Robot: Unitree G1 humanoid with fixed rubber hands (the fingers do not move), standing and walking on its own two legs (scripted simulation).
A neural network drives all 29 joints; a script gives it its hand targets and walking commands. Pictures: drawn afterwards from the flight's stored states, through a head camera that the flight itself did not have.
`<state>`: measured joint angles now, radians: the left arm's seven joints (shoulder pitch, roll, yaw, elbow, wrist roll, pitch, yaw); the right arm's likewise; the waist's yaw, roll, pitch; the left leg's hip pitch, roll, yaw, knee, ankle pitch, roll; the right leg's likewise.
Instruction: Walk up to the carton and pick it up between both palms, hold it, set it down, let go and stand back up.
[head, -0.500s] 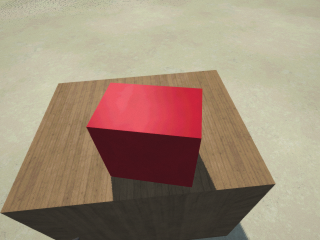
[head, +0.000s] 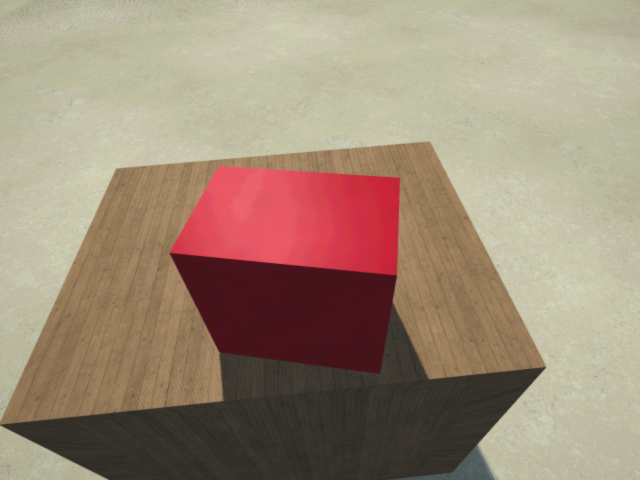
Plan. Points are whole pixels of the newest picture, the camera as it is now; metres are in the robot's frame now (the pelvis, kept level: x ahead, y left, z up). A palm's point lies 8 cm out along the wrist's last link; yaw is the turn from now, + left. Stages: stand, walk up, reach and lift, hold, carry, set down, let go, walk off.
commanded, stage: stand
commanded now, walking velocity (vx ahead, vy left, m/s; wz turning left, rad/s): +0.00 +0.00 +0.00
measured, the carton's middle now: (301, 272) +0.42 +0.03 +0.02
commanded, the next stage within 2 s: none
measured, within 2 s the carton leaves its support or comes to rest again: neither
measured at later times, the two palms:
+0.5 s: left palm out of the picture +0.10 +0.26 -0.11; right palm out of the picture +0.04 -0.29 -0.13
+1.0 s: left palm out of the picture +0.08 +0.26 -0.11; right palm out of the picture +0.03 -0.29 -0.13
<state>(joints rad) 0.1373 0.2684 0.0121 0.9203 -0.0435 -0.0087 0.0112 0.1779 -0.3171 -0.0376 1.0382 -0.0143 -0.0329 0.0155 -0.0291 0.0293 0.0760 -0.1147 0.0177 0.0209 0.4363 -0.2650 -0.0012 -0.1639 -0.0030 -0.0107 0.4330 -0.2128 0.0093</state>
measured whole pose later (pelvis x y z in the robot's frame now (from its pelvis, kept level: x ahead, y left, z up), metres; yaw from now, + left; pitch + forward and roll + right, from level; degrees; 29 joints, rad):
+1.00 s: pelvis -0.01 +0.00 +0.00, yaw +0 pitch -5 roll +0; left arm 0.14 0.27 0.01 0.99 -0.04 -0.01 0.01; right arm 0.18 -0.32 -0.04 1.07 -0.01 -0.03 0.02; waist -0.03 0.02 0.08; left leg -0.11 0.02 0.02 0.43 -0.24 0.00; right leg -0.16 0.00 -0.01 0.43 -0.19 0.01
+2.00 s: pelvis -0.01 +0.00 +0.00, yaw +0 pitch -5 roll +0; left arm 0.12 0.28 0.01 1.00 -0.04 -0.02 0.01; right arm 0.17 -0.32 -0.04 1.08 -0.01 -0.03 0.02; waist -0.03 0.01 0.08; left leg -0.11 0.02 0.02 0.43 -0.24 0.00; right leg -0.16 0.00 -0.01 0.43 -0.19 0.01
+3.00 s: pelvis -0.01 +0.00 +0.00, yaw +0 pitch -5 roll +0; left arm 0.11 0.28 0.01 1.01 -0.04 -0.01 0.01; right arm 0.16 -0.32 -0.04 1.08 -0.01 -0.03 0.02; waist -0.03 0.00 0.08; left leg -0.11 0.02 0.02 0.43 -0.24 0.00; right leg -0.16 0.00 -0.01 0.43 -0.19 0.01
